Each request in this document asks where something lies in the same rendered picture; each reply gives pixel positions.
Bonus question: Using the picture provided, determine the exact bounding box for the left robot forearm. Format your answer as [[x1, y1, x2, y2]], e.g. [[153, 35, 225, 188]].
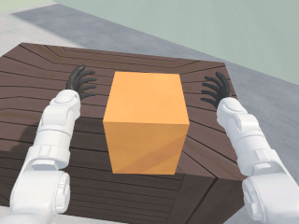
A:
[[9, 90, 80, 212]]

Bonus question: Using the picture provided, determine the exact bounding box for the robot left hand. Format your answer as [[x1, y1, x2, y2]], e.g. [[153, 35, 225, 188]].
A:
[[65, 64, 97, 101]]

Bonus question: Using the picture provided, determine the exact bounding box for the robot right upper arm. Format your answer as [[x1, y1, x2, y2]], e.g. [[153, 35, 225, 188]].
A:
[[242, 172, 299, 224]]

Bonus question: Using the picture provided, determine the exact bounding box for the pedestal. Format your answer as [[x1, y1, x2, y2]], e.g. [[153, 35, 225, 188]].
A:
[[0, 42, 248, 224]]

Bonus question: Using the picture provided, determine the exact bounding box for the robot right hand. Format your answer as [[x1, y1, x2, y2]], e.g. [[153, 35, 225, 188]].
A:
[[200, 71, 233, 110]]

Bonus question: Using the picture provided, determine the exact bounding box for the carton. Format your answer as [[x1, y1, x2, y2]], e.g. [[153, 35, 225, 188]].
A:
[[103, 71, 190, 175]]

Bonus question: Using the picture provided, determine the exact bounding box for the robot left upper arm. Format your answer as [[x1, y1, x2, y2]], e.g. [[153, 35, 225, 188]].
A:
[[0, 170, 70, 224]]

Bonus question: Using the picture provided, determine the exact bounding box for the right robot forearm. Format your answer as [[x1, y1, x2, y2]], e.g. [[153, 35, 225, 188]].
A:
[[217, 97, 299, 191]]

